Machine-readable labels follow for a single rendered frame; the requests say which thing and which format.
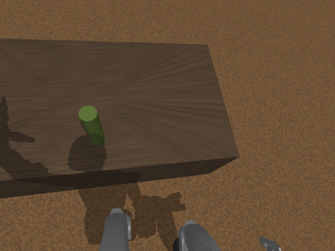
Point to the right robot hand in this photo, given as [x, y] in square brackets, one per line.
[269, 245]

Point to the can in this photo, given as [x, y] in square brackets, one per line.
[91, 122]

